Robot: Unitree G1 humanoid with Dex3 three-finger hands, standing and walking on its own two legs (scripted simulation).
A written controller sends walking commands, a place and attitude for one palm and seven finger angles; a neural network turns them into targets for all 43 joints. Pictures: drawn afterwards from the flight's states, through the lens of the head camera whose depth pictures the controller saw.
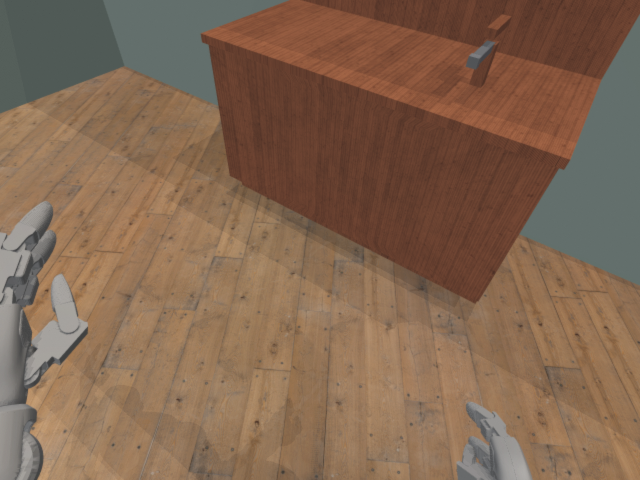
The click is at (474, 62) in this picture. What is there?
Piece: tap's lever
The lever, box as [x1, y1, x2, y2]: [466, 53, 481, 69]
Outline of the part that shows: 471,53 468,57 466,66 475,69 478,66 481,56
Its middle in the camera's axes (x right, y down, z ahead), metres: +0.40 -0.46 +1.01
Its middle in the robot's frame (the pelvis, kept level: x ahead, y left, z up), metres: +1.10 -0.32 +0.07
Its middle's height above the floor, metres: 0.84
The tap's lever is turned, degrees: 0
